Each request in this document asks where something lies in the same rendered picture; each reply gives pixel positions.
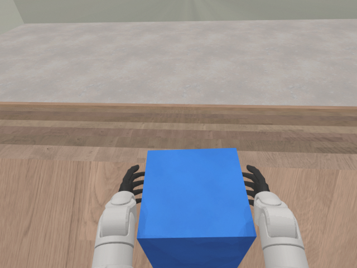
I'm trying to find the robot left forearm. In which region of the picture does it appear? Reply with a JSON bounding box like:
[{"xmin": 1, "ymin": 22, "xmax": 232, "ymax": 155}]
[{"xmin": 91, "ymin": 191, "xmax": 137, "ymax": 268}]

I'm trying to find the right robot hand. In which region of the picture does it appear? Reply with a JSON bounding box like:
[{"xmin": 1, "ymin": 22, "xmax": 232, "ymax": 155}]
[{"xmin": 242, "ymin": 165, "xmax": 270, "ymax": 206}]

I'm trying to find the robot right forearm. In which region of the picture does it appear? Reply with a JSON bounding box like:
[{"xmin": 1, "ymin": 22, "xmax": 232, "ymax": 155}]
[{"xmin": 254, "ymin": 191, "xmax": 309, "ymax": 268}]

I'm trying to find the left robot hand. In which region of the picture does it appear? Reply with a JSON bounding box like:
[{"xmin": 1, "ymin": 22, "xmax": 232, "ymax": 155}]
[{"xmin": 118, "ymin": 165, "xmax": 145, "ymax": 204}]

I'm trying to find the carton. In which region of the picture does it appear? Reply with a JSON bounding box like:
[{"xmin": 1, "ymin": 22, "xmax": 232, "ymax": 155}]
[{"xmin": 137, "ymin": 148, "xmax": 257, "ymax": 268}]

